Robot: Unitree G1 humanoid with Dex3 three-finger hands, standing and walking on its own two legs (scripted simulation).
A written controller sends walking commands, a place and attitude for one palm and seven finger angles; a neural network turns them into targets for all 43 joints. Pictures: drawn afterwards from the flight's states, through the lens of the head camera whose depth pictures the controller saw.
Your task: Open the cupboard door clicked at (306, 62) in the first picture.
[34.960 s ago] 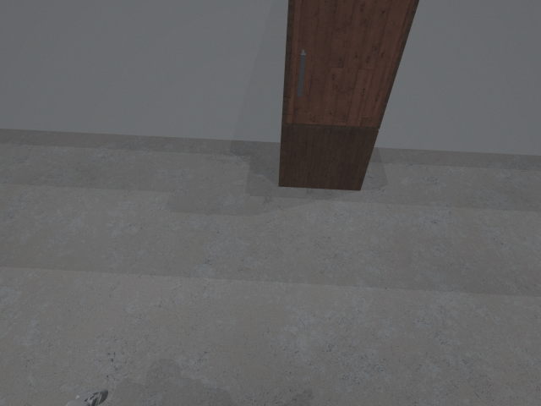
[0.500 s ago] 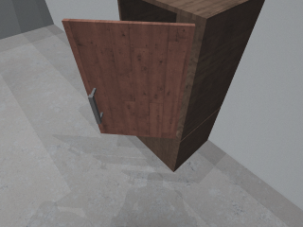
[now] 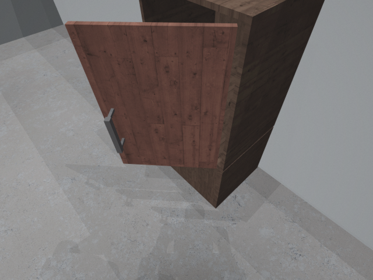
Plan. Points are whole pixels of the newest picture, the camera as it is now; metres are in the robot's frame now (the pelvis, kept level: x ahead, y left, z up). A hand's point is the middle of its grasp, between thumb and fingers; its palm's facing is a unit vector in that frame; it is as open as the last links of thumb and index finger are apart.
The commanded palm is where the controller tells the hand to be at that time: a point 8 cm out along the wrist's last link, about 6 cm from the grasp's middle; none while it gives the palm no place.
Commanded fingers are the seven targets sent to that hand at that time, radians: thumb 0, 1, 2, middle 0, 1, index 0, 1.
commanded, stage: look again from close up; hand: left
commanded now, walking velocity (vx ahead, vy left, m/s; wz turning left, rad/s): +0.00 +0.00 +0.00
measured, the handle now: (116, 131) +0.58 +0.28 -0.10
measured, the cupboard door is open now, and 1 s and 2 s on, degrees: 43 43 43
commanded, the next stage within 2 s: shuffle to correct the standing spot in 0.38 s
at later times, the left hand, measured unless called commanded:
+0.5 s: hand out of the picture +0.06 +0.17 -0.16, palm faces +0.01 -0.96 -0.26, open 7.4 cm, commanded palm none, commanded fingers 0.00 0.90 0.90 -0.20 -0.30 -0.20 -0.30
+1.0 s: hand out of the picture +0.01 +0.22 -0.18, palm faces +0.07 -0.97 -0.24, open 7.4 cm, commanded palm none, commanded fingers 0.00 0.90 0.90 -0.20 -0.30 -0.20 -0.30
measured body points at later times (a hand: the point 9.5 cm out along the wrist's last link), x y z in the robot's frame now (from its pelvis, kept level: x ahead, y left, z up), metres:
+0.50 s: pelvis +0.01 -0.03 +0.00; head +0.04 -0.04 +0.45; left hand +0.06 +0.22 -0.14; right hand +0.06 -0.27 -0.16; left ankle -0.04 +0.10 -0.74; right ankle +0.00 -0.11 -0.74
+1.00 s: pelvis +0.00 +0.03 -0.01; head +0.02 +0.03 +0.44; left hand +0.01 +0.27 -0.16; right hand +0.01 -0.20 -0.16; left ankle +0.00 +0.13 -0.74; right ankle -0.02 -0.09 -0.71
